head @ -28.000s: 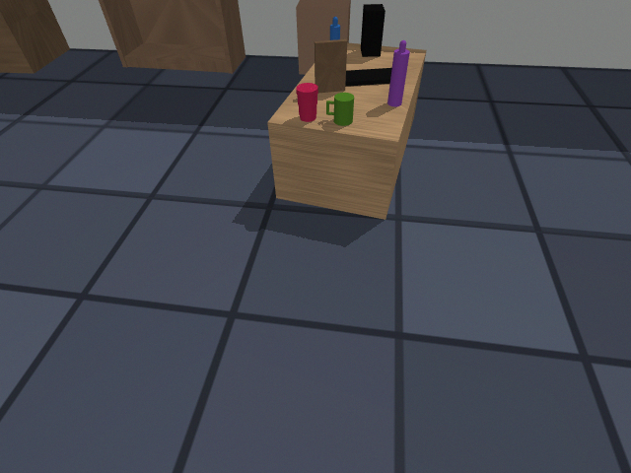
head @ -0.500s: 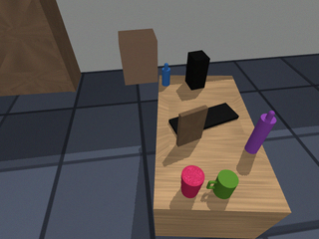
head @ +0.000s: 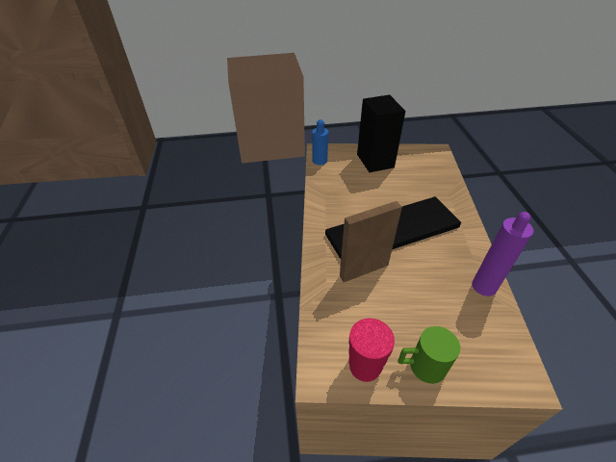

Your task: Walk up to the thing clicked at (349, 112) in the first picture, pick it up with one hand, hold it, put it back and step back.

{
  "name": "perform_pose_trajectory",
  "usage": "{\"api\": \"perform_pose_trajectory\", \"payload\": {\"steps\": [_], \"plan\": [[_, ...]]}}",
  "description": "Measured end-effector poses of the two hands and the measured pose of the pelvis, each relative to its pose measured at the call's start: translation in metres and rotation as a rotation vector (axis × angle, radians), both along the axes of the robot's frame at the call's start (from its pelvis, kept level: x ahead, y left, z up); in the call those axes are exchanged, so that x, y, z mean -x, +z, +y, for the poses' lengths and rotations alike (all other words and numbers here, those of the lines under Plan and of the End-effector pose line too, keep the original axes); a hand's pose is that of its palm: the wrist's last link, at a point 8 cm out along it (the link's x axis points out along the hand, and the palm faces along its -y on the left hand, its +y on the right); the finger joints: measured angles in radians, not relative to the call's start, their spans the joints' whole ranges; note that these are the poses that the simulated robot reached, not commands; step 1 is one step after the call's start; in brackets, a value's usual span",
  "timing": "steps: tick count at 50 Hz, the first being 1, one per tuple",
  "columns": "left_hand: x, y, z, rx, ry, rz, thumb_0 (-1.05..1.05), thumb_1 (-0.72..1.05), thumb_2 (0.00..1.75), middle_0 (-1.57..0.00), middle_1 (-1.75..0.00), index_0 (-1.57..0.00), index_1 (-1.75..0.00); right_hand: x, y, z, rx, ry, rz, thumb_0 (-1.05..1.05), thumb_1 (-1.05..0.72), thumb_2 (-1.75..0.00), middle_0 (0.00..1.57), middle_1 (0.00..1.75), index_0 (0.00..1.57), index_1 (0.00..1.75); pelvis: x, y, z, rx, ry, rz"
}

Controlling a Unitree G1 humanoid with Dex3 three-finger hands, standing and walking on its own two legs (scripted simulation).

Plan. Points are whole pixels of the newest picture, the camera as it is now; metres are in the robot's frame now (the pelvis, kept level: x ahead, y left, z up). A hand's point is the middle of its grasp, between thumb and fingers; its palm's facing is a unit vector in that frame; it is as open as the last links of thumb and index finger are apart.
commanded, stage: stand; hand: right
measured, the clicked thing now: (426, 355) +0.43 -0.23 -0.30
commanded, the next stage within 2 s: step back in 0.36 s
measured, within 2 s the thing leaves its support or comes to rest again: neither
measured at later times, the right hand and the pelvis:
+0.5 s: hand out of the picture +0.07 -0.26 -0.16, palm faces -0.02 +0.93 -0.36, open 7.4 cm; pelvis -0.01 +0.00 -0.01, yaw -1 degrees
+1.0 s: hand out of the picture -0.04 -0.22 -0.16, palm faces +0.03 +0.91 -0.41, open 7.4 cm; pelvis -0.10 +0.05 -0.02, yaw -4 degrees
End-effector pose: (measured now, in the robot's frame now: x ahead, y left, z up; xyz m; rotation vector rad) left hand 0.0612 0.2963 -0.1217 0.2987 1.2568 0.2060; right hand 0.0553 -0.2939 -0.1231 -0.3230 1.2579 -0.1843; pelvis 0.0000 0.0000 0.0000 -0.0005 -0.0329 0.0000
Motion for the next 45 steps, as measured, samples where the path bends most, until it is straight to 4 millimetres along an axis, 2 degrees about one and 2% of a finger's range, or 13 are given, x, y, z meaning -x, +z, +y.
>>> {"api": "perform_pose_trajectory", "payload": {"steps": [19,24,28,32,35,37,41,45], "plan": [[-0.007,-0.001,-0.001,0.003,0.0,0.004,0.01,0.91,0.89,-0.2,-0.3,-0.2,-0.3,-0.006,-0.001,-0.001,0.0,-0.005,0.007,0.0,-0.91,-0.9,0.21,0.3,0.2,0.3,-0.005,-0.001,0.0,0.002,-0.003,0.01],[-0.013,-0.003,0.009,-0.018,0.001,-0.03,0.01,0.91,0.89,-0.2,-0.3,-0.2,-0.3,-0.009,-0.002,-0.007,0.017,-0.016,-0.004,0.0,-0.91,-0.9,0.21,0.3,0.2,0.3,0.011,-0.007,0.002,0.006,-0.009,0.017],[-0.016,-0.005,0.023,-0.039,-0.032,-0.052,0.01,0.91,0.89,-0.2,-0.3,-0.2,-0.3,-0.004,-0.001,-0.009,0.047,-0.017,-0.012,0.0,-0.91,-0.9,0.21,0.3,0.2,0.3,0.028,-0.011,0.012,-0.002,-0.017,0.02],[-0.02,-0.012,0.043,-0.049,-0.075,-0.082,0.01,0.91,0.89,-0.2,-0.3,-0.2,-0.3,0.014,0.004,-0.002,0.076,-0.026,-0.021,0.0,-0.91,-0.9,0.21,0.3,0.2,0.3,0.044,-0.018,0.029,-0.008,-0.012,0.028],[-0.027,-0.024,0.058,-0.042,-0.091,-0.121,0.01,0.91,0.89,-0.2,-0.3,-0.2,-0.3,0.038,0.001,0.006,0.117,-0.027,-0.012,0.0,-0.91,-0.9,0.21,0.3,0.2,0.3,0.055,-0.03,0.044,0.006,-0.004,0.031],[-0.027,-0.027,0.063,-0.039,-0.087,-0.136,0.01,0.91,0.89,-0.2,-0.3,-0.2,-0.3,0.057,0.002,0.015,0.123,-0.032,0.02,0.0,-0.91,-0.9,0.21,0.3,0.2,0.3,0.063,-0.03,0.049,-0.008,-0.014,0.013],[-0.015,-0.024,0.062,-0.024,-0.091,-0.113,0.01,0.91,0.89,-0.2,-0.3,-0.2,-0.3,0.088,0.01,0.03,0.11,-0.054,0.063,0.0,-0.91,-0.9,0.21,0.3,0.2,0.3,0.072,-0.02,0.053,0.021,-0.014,0.023],[0.007,-0.02,0.059,-0.012,-0.107,-0.079,0.01,0.91,0.89,-0.2,-0.3,-0.2,-0.3,0.102,0.01,0.036,0.104,-0.065,0.057,0.01,-0.9,-0.9,0.21,0.3,0.21,0.3,0.083,-0.015,0.057,0.024,-0.041,0.036]]}}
